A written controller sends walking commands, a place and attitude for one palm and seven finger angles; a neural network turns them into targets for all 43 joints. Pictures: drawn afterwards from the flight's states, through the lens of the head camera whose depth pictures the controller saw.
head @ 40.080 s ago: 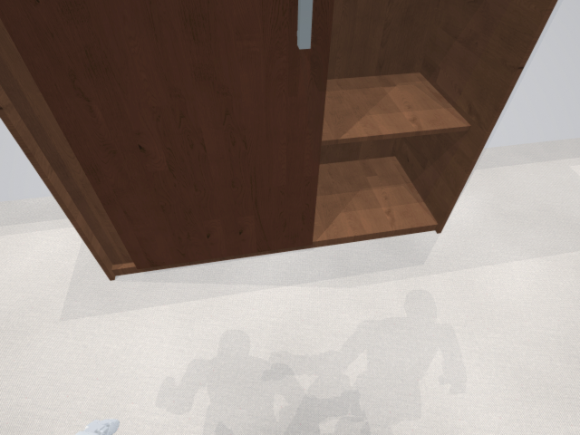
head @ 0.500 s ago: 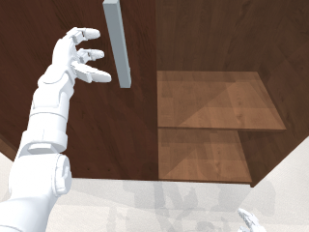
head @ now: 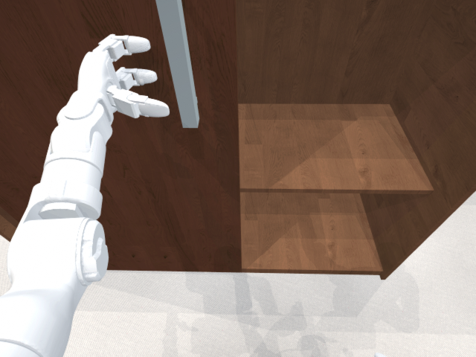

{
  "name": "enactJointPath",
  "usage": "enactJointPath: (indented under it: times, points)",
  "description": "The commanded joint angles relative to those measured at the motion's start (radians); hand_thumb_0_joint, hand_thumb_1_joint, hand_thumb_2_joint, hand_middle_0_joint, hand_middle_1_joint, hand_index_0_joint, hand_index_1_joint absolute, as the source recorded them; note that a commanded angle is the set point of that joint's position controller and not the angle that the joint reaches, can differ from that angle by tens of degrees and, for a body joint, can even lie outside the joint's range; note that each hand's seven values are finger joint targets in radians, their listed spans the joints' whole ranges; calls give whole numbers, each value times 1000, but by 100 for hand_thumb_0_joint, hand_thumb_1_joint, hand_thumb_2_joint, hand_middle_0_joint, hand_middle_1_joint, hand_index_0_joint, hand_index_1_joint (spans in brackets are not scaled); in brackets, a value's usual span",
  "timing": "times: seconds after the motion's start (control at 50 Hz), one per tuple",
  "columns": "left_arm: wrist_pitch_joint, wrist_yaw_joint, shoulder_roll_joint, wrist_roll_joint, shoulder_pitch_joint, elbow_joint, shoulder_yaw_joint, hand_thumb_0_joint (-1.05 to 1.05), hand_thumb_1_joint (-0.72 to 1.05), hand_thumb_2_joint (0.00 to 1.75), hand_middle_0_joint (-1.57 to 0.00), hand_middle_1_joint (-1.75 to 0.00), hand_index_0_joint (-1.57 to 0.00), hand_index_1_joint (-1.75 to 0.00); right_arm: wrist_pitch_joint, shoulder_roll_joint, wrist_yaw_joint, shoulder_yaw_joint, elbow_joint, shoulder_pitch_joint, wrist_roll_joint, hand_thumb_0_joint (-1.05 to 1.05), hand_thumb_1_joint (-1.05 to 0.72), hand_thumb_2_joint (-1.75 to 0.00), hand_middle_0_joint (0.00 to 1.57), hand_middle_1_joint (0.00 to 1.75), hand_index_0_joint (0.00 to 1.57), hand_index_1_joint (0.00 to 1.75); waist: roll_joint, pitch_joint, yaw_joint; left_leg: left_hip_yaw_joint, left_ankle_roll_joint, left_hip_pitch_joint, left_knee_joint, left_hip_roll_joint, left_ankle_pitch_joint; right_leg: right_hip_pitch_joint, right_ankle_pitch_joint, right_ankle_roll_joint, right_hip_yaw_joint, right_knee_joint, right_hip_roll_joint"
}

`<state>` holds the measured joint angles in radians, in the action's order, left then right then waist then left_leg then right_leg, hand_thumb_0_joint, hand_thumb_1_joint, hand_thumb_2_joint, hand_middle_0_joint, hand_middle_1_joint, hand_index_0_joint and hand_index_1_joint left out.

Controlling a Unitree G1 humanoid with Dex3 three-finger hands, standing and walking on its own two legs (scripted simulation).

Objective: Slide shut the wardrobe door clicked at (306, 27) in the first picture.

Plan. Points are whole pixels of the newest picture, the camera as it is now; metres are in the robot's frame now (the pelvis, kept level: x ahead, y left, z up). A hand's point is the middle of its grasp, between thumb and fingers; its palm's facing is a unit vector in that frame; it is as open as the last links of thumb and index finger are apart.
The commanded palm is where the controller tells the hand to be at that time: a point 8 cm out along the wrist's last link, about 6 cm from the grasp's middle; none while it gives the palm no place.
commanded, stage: move the hooked fingers beside the handle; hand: left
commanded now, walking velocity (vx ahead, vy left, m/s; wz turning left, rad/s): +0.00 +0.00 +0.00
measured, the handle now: (183, 61) +0.51 +0.09 +0.24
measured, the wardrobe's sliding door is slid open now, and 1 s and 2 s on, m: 0.60 0.60 0.60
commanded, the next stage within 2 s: feel for the door with the fingertips in 0.36 s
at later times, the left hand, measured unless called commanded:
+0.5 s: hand (145, 79) +0.48 +0.15 +0.23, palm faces +0.01 -1.00 -0.02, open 13.8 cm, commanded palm +0.47 +0.19 +0.24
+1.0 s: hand (167, 74) +0.47 +0.11 +0.24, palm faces -0.02 -1.00 +0.01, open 13.9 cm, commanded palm +0.47 +0.17 +0.24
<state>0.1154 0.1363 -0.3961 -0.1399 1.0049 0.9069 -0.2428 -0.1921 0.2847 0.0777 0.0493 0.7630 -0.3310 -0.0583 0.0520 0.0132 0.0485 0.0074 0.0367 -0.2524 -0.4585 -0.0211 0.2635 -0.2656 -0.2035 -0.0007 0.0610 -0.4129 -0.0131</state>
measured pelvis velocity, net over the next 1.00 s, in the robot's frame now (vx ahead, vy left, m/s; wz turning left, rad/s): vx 0.00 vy -0.01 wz -0.01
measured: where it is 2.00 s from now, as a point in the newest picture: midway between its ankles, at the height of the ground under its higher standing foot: outside the picture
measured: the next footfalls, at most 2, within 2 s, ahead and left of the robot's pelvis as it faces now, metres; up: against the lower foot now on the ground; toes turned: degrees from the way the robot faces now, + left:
none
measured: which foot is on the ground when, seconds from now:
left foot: down 0.00-1.00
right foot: down 0.00-1.00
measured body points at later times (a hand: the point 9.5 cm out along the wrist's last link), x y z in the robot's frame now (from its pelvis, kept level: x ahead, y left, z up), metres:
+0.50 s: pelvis +0.00 +0.00 +0.00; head +0.03 -0.02 +0.45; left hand +0.47 +0.20 +0.24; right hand +0.09 -0.26 -0.12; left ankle -0.02 +0.09 -0.74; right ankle +0.00 -0.12 -0.74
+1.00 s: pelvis +0.00 -0.01 +0.00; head +0.02 -0.03 +0.45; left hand +0.47 +0.17 +0.24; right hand +0.11 -0.26 -0.11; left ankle -0.02 +0.09 -0.74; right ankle +0.00 -0.12 -0.74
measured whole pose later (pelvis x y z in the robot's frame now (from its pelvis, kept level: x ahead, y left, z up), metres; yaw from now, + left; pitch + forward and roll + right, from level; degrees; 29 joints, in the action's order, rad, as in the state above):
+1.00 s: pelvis +0.00 -0.01 +0.00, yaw +0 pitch +3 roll -1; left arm 0.13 0.10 -0.31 -0.14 1.02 0.87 -0.24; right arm -0.18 0.27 0.06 0.05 0.74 -0.27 -0.05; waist 0.05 0.03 0.03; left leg 0.01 0.02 -0.24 -0.45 -0.01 0.26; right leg -0.26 -0.21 0.01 0.06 -0.41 0.00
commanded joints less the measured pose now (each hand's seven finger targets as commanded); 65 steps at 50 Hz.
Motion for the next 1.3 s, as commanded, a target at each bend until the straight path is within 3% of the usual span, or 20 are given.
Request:
enactJointPath:
  times: [0.0, 0.1, 0.24, 0.3, 0.36, 0.42, 0.52, 0.64, 0.72, 0.74, 0.8, 0.88, 0.9, 0.96, 1.0, 1.04, 1.08, 1.18, 1.2, 1.28]
  points:
    - [-98, 22, -168, -29, 615, -214, -22, 0, -50, 30, -30, -120, -30, -120, -58, 143, 12, -47, -99, 5, -3, 0, -90, -90, 20, 30, 20, 30, -37, 320, 48, -59, -9, 179, 42, 37, -249, 41, 171, 30, -21, 39, 24]
    - [-110, 27, -143, -23, 653, -203, 12, 0, -50, 30, -30, -120, -30, -120, -71, 140, 14, -44, -95, -1, -6, 0, -90, -90, 20, 30, 20, 30, 10, 302, 60, -58, -11, 179, 46, 36, -224, 19, 150, 30, -25, 41, 22]
    - [-129, 29, -149, -26, 659, -270, -10, 0, -50, 30, -30, -120, -30, -120, -90, 140, 9, -50, -100, -8, -1, 0, -90, -90, 20, 30, 20, 30, 8, 395, 52, -70, -18, 244, 32, 39, -316, 39, 220, 32, -22, 29, 27]
    - [-122, 34, -81, -39, 657, -269, 45, 0, -50, 30, -30, -120, -30, -120, -90, 135, 8, -47, -97, 7, -4, 0, -90, -90, 20, 30, 20, 30, -4, 357, 59, -65, -17, 237, 34, 41, -302, 29, 204, 29, -18, 36, 25]
    - [-98, 25, -157, -41, 633, -188, -34, 0, -50, 30, -30, -120, -30, -120, -82, 142, 12, -42, -90, 1, -6, 0, -90, -90, 20, 30, 20, 30, -68, 305, 49, -55, -7, 155, 48, 32, -247, 43, 193, 27, -22, 37, 28]
    - [-109, 22, -161, -25, 664, -239, -24, 0, -50, 30, -30, -120, -30, -120, -82, 135, 9, -42, -101, 7, -3, 0, -90, -90, 20, 30, 20, 30, -5, 342, 45, -50, -8, 187, 37, 29, -287, 56, 226, 29, -25, 32, 22]
    - [-110, 21, -50, -28, 664, -271, 59, 0, -50, 30, -30, -120, -30, -120, -80, 124, 2, -44, -109, 18, -5, 0, -90, -90, 20, 30, 20, 30, 11, 336, 61, -51, -9, 213, 27, 33, -303, 23, 228, 26, -22, 32, 25]
    - [-84, 7, -51, -51, 628, -294, 19, 0, -50, 30, -30, -120, -30, -120, -77, 124, -1, -46, -108, 34, -2, 0, -90, -90, 20, 30, 20, 30, -46, 394, 38, -54, -10, 228, 21, 28, -347, 63, 278, 29, -20, 21, 29]
    - [-70, -14, -41, -39, 623, -296, 31, 0, -50, 30, -30, -120, -30, -120, -64, 116, -6, -41, -110, 47, -2, 0, -90, -90, 20, 30, 20, 30, -42, 347, 33, -42, -6, 186, 26, 24, -343, 76, 287, 28, -20, 22, 25]
    - [-67, -26, -89, -32, 580, -281, -22, 0, -50, 30, -30, -120, -30, -120, -61, 116, -9, -45, -112, 44, 0, 0, -90, -90, 20, 30, 20, 30, -68, 354, 15, -43, -5, 172, 27, 24, -340, 93, 288, 29, -22, 20, 26]
    - [-67, -30, -22, -23, 602, -321, 49, 0, -50, 30, -30, -120, -30, -120, -52, 108, -10, -44, -121, 62, -3, 0, -90, -90, 20, 30, 20, 30, -28, 354, 25, -34, -5, 190, 22, 23, -346, 91, 290, 30, -24, 21, 22]
    - [-58, -35, -115, -25, 592, -298, -36, 0, -50, 30, -30, -120, -30, -120, -39, 114, -4, -42, -125, 60, -2, 0, -90, -90, 20, 30, 20, 30, -89, 362, 14, -32, -1, 159, 32, 21, -328, 119, 298, 28, -30, 22, 25]
    - [-52, -40, -116, -20, 576, -270, -31, 0, -50, 30, -30, -120, -30, -120, -30, 113, -4, -40, -122, 66, -1, 0, -90, -90, 20, 30, 20, 30, -54, 344, 10, -26, -1, 153, 33, 20, -311, 112, 276, 29, -31, 26, 22]
    - [-47, -55, -139, -3, 604, -210, -50, 0, -50, 30, -30, -120, -30, -120, -22, 113, -3, -39, -119, 51, 2, 0, -90, -90, 20, 30, 20, 30, -95, 302, 22, -22, 3, 106, 41, 20, -267, 97, 250, 23, -34, 32, 21]
    - [-62, -54, -183, 9, 604, -218, -70, 0, -50, 30, -30, -120, -30, -120, -16, 118, -3, -43, -124, 42, 5, 0, -90, -90, 20, 30, 20, 30, -89, 340, 15, -18, 5, 106, 37, 18, -276, 126, 263, 23, -38, 29, 18]
    - [-71, -47, -157, 15, 619, -227, -51, 0, -50, 30, -30, -120, -30, -120, -16, 109, -3, -43, -134, 41, 4, 0, -90, -90, 20, 30, 20, 30, -49, 359, 21, -14, 3, 125, 33, 18, -290, 121, 279, 24, -42, 28, 18]
    - [-79, -42, -144, 16, 647, -207, -33, 0, -50, 30, -30, -120, -30, -120, -17, 111, -4, -45, -126, 30, 3, 0, -90, -90, 20, 30, 20, 30, -68, 336, 37, -16, 3, 119, 36, 22, -272, 99, 263, 22, -40, 34, 21]
    - [-96, -38, -177, 10, 638, -164, -64, 0, -50, 30, -30, -120, -30, -120, -17, 119, -2, -47, -124, 13, 3, 0, -90, -90, 20, 30, 20, 30, -84, 325, 35, -16, 5, 93, 47, 22, -212, 96, 205, 20, -45, 45, 22]
    - [-103, -37, -213, 12, 613, -162, -88, 0, -50, 30, -30, -120, -30, -120, -15, 123, -2, -49, -127, 13, 5, 0, -90, -90, 20, 30, 20, 30, -60, 339, 17, -16, 3, 91, 48, 21, -216, 116, 198, 26, -43, 45, 20]
    - [-110, -25, -190, 11, 625, -182, -68, 0, -50, 30, -30, -120, -30, -120, -23, 119, -1, -50, -131, 10, -1, 0, -90, -90, 20, 30, 20, 30, -45, 337, 29, -13, 3, 101, 53, 24, -206, 101, 192, 23, -49, 53, 24]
